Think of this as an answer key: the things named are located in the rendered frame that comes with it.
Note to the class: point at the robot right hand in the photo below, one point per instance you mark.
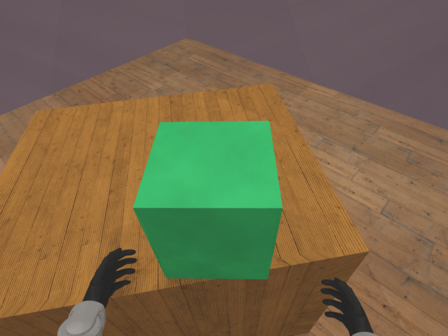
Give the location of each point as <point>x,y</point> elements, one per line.
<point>353,317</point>

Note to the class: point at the pedestal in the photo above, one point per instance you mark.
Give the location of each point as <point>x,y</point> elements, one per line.
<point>66,201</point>

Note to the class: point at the carton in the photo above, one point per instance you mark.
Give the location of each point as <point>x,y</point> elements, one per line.
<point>209,201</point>

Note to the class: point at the left robot forearm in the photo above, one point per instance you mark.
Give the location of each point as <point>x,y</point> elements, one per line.
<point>87,318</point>

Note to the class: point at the robot left hand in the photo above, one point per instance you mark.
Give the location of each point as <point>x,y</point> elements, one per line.
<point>102,285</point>

